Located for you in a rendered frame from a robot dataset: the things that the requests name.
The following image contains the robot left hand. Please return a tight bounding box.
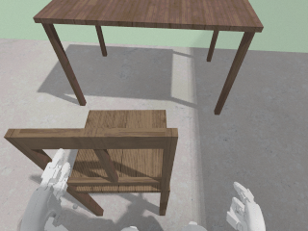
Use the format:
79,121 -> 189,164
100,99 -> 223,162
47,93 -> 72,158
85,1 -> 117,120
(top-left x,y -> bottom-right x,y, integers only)
20,148 -> 70,231

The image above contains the table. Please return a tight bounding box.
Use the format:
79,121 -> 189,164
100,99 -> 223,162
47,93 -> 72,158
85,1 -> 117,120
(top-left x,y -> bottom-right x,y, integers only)
33,0 -> 264,116

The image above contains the robot right hand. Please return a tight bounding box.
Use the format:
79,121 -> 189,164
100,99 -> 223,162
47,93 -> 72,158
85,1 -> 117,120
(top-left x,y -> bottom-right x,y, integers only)
226,182 -> 266,231

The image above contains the chair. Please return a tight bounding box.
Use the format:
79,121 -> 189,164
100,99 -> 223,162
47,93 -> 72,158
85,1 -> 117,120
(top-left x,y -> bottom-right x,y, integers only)
4,110 -> 179,217

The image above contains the right robot shin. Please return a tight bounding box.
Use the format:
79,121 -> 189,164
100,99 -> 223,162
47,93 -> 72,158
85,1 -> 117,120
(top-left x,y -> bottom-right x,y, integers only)
188,221 -> 197,225

